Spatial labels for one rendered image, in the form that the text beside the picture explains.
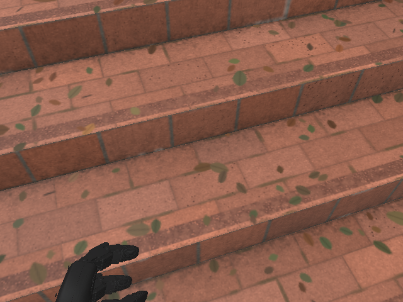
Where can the robot left hand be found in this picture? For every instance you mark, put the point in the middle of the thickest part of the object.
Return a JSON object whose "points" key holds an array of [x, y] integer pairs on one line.
{"points": [[82, 283]]}

